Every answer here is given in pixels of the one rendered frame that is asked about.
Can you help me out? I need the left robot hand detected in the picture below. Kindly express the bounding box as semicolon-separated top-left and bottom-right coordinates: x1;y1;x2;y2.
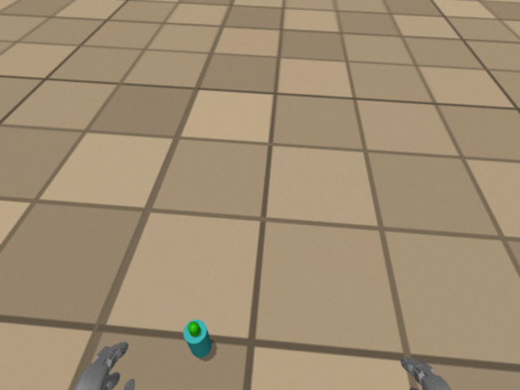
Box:
74;342;135;390

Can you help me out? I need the right robot hand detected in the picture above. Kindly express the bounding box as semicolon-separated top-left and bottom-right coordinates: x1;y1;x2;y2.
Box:
401;357;451;390

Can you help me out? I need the bottle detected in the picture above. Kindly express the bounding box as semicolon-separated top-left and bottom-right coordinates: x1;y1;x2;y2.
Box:
184;319;212;358

